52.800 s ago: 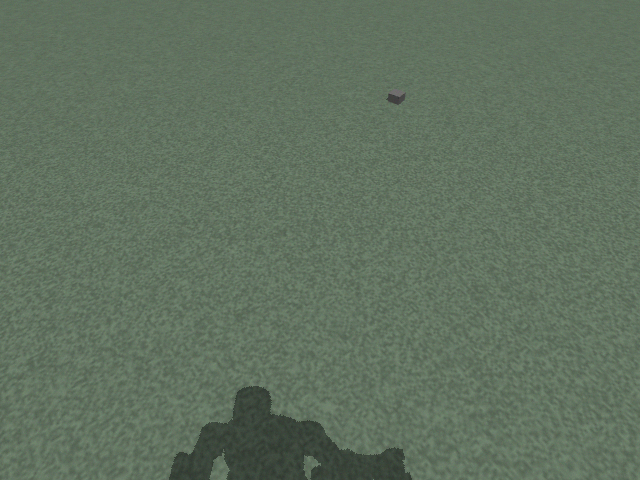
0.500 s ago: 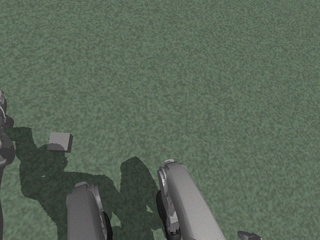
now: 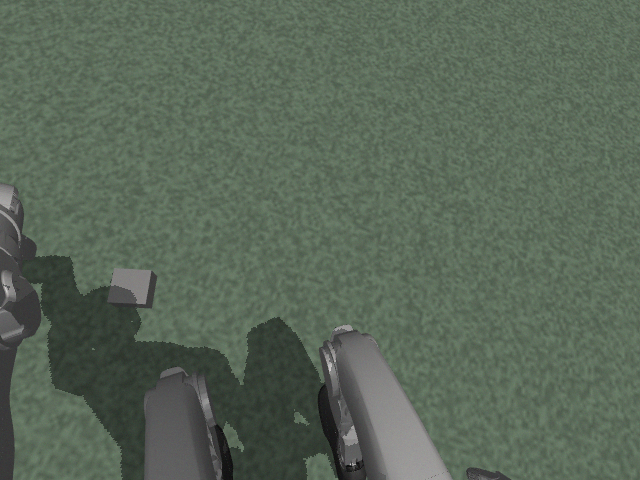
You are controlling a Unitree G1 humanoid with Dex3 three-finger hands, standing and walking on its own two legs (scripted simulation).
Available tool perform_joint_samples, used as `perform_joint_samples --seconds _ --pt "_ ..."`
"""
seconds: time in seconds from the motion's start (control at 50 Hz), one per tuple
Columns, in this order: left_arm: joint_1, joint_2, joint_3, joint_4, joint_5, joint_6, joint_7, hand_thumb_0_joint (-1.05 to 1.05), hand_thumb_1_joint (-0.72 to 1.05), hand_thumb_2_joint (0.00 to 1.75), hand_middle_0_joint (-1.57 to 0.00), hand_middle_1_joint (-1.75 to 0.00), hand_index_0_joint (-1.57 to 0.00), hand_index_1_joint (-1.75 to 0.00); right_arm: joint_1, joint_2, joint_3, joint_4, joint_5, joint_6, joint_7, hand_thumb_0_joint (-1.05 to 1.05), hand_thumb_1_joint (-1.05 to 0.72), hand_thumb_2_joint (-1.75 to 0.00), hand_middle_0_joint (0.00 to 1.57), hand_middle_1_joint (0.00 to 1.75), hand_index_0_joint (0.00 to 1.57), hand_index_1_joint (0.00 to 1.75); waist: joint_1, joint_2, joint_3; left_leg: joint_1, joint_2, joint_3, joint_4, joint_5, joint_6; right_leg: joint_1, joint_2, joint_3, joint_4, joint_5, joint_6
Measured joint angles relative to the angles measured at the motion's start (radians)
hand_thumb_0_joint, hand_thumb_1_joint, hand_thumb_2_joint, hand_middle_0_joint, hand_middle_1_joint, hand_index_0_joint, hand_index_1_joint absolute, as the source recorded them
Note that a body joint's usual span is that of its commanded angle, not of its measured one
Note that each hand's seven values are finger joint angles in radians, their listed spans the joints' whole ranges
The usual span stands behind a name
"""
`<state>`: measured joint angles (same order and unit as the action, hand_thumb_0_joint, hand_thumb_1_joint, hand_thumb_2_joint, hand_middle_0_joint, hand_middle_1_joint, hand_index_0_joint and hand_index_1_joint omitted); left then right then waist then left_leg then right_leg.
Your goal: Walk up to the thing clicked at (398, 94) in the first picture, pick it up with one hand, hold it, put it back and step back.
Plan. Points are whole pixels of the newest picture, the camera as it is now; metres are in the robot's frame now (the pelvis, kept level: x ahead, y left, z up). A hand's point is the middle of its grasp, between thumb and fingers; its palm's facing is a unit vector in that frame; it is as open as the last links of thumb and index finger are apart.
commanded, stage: go down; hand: left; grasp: from above
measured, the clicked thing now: (133, 288) +0.50 +0.27 -0.49
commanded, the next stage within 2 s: approach in 0.50 s
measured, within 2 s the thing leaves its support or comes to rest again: neither
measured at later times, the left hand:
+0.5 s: hand out of the picture +0.46 +0.32 -0.05, palm faces -0.02 -0.44 -0.90, open 14.0 cm
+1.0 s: hand (53, 267) +0.46 +0.28 -0.17, palm faces -0.09 -0.44 -0.89, open 14.3 cm
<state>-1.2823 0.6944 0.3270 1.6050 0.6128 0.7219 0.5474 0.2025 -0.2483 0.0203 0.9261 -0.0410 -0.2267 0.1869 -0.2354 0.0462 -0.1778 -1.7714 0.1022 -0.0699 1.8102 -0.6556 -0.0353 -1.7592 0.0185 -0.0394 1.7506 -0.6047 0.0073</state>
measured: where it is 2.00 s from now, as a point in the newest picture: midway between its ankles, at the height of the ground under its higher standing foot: (285, 474)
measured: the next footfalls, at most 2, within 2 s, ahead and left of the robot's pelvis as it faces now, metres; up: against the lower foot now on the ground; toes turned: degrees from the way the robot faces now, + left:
none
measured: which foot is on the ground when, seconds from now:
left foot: down 0.00-1.00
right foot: down 0.00-1.00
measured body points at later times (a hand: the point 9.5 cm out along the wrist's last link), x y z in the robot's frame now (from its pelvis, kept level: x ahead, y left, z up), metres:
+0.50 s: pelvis +0.01 +0.00 +0.02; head +0.21 +0.03 +0.42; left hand +0.46 +0.34 +0.00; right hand +0.03 -0.25 -0.11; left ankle +0.06 +0.14 -0.48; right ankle +0.08 -0.12 -0.48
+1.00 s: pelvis -0.01 +0.00 -0.06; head +0.22 +0.03 +0.33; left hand +0.46 +0.30 -0.12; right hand +0.00 -0.27 -0.17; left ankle +0.06 +0.14 -0.48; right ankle +0.08 -0.12 -0.48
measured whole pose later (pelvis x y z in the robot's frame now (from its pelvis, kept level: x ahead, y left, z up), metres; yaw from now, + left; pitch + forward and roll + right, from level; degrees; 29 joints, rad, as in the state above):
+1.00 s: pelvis -0.01 +0.00 -0.06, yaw +0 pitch +38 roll -4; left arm -1.30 0.65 0.35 1.71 0.60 0.61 0.68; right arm 0.18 -0.29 0.01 0.89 -0.11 -0.23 0.24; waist -0.28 0.03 -0.15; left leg -1.97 0.09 -0.08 2.00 -0.68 -0.03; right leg -1.96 0.01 -0.04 1.94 -0.63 0.01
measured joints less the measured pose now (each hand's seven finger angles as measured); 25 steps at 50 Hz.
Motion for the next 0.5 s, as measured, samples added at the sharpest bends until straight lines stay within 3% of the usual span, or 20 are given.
perform_joint_samples --seconds 0.5 --pt "0.041 -0.048 -0.004 -0.029 -0.027 -0.013 0.028 0.0 -0.49 0.96 -0.09 -1.05 -0.08 -1.06 0.001 0.001 -0.005 -0.013 -0.014 0.015 0.003 0.0 -0.9 -0.89 0.2 0.3 0.2 0.3 0.018 -0.008 0.003 0.06 -0.003 0.002 -0.054 -0.001 0.002 0.066 -0.003 -0.002 -0.059 -0.002 0.003"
